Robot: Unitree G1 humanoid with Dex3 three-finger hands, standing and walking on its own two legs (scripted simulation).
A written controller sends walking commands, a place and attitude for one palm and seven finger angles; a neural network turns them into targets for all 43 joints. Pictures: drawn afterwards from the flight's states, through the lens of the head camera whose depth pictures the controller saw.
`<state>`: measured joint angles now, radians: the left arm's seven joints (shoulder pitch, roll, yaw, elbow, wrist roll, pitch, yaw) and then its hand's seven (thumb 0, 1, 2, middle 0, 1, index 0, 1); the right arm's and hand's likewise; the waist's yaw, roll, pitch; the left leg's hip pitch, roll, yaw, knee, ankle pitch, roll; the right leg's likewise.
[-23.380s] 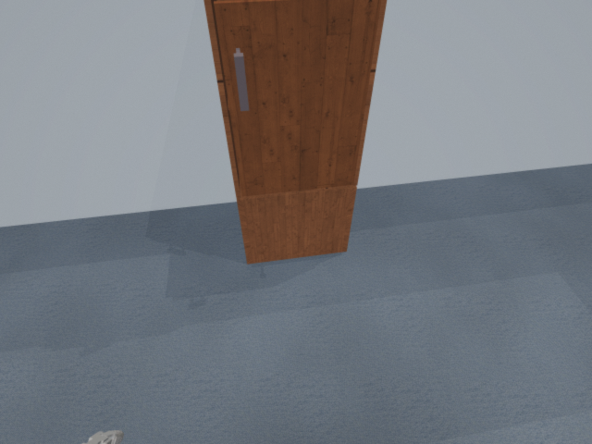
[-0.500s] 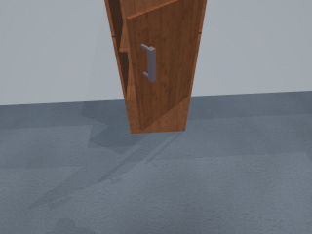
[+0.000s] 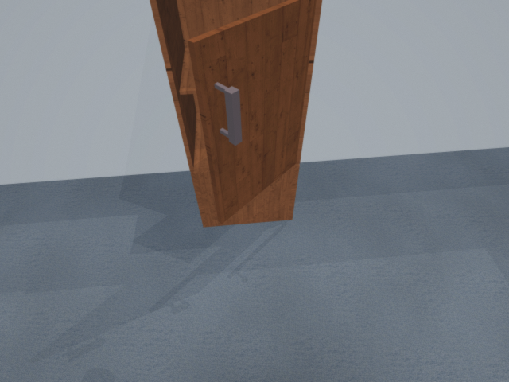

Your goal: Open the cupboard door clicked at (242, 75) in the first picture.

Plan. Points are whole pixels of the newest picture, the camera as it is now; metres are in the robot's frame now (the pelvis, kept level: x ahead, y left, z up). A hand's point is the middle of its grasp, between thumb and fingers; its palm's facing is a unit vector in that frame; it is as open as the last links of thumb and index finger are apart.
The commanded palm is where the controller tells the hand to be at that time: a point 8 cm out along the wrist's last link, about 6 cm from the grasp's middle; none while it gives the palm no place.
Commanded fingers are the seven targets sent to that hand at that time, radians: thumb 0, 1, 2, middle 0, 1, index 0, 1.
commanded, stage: look to check the result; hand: left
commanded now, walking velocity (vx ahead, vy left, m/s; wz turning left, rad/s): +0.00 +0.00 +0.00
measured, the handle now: (227, 114) +0.66 +0.10 +0.06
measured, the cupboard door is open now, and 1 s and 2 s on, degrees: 41 41 41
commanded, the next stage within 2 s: walk to a spot facing it in 0.54 s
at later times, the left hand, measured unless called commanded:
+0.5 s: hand out of the picture +0.05 +0.19 -0.17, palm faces +0.01 -0.96 -0.27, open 7.4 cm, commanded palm none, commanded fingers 0.00 0.90 0.90 -0.20 -0.30 -0.20 -0.30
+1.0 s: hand out of the picture +0.07 +0.19 -0.19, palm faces -0.07 -0.97 -0.22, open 7.4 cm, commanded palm none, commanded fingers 0.00 0.90 0.90 -0.20 -0.30 -0.20 -0.30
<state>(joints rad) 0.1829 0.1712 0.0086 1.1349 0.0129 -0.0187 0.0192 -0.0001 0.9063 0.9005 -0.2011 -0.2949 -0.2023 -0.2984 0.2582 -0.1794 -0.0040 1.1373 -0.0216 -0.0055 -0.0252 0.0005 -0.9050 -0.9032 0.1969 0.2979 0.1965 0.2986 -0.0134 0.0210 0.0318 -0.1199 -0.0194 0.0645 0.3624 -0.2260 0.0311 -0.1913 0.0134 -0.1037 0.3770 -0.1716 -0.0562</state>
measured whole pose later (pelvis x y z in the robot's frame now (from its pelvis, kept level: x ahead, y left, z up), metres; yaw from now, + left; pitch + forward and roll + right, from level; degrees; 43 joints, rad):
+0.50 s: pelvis +0.02 -0.02 +0.00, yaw +0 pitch -1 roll +0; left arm 0.20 0.21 0.01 1.16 0.01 -0.02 0.02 0.00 0.91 0.90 -0.20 -0.29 -0.20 -0.30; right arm 0.20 -0.23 -0.01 1.14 -0.02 0.00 -0.03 0.00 -0.90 -0.90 0.20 0.30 0.20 0.30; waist 0.00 0.03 0.04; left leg -0.07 0.01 0.06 0.33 -0.24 0.01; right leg -0.14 0.04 -0.11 0.33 -0.19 -0.07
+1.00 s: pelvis +0.01 +0.00 -0.01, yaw -7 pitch +0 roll -2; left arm 0.19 0.19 0.07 1.07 0.02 0.03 0.02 0.00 0.90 0.90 -0.20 -0.30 -0.20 -0.30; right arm 0.22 -0.18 -0.04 1.05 -0.01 0.04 -0.04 0.00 -0.90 -0.90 0.20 0.30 0.20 0.30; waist 0.00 0.02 0.08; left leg -0.22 0.06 0.07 0.60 -0.43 0.00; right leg -0.24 0.12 -0.01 0.43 -0.18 -0.09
